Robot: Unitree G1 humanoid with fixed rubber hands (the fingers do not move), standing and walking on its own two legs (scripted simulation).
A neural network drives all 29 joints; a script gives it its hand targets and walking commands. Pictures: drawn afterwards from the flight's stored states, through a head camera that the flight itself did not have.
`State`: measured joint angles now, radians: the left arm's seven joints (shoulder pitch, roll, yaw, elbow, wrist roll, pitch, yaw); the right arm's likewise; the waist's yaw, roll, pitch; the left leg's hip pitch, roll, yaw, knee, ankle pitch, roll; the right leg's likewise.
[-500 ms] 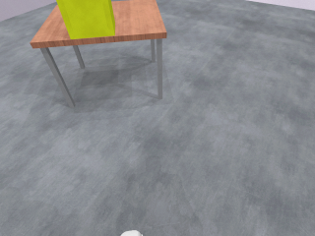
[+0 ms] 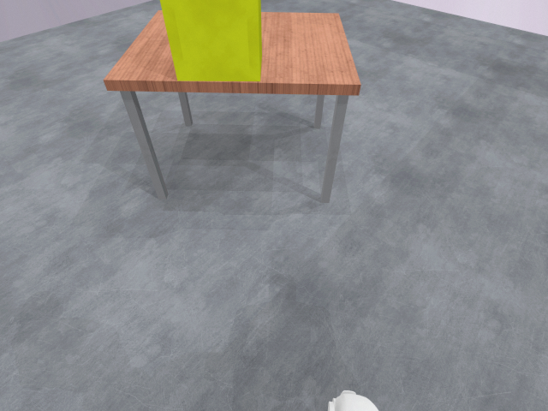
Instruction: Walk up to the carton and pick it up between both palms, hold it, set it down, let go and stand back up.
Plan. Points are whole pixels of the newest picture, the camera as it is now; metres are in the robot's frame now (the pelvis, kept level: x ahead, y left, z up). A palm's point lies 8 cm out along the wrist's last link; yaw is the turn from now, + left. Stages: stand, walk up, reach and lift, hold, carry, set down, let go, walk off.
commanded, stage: walk up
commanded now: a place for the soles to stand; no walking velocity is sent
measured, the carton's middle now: (217, 27) +1.31 +0.21 +0.04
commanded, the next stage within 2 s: none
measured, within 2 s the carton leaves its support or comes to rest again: neither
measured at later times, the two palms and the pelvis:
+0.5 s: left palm out of the picture +0.15 +0.23 -0.12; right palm (410, 272) +0.39 -0.25 -0.09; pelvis +0.24 -0.02 +0.01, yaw +10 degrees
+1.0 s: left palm (156, 228) +0.51 +0.28 -0.10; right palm (391, 238) +0.51 -0.25 -0.13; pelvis +0.47 +0.01 -0.01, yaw +10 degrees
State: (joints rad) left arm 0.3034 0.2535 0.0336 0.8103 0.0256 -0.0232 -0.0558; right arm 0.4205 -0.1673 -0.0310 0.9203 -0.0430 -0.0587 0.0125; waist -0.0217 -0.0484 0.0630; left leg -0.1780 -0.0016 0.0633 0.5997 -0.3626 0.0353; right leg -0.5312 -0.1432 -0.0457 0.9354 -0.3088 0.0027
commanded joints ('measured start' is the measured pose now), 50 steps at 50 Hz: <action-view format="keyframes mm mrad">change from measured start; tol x32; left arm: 1 -18 76 31 -123 3 -39 -2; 7 389 279 100 -93 43 -74 48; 50 370 200 89 -167 37 -64 42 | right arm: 1 43 -252 -65 -68 4 -29 -5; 50 11 -147 -1 -248 9 -5 15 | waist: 1 -24 136 105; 7 147 -319 -88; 29 -115 360 -180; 50 139 -170 -105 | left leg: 1 -132 226 -243 -331 -144 207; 9 -582 33 -159 776 -144 -11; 27 55 -8 25 15 179 38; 31 166 407 -833 -399 -454 239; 46 -161 230 -187 -244 -7 193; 50 -394 75 1 347 -30 48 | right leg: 1 51 22 -19 -202 87 6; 5 464 113 -81 -283 92 -34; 8 542 -372 877 -825 -670 -270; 17 426 -226 123 -691 136 -245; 25 297 -199 -64 -589 146 -207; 32 -173 33 63 446 -124 -37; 50 611 -51 235 -445 -128 -99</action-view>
